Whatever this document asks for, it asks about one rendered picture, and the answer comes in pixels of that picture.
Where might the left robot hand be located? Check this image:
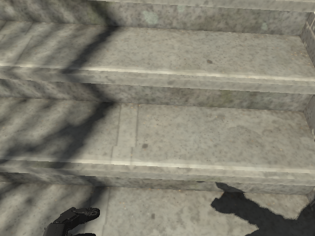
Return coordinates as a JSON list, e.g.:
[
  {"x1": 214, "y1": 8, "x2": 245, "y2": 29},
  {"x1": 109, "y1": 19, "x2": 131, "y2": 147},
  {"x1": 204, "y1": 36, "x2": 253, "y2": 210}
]
[{"x1": 42, "y1": 206, "x2": 100, "y2": 236}]

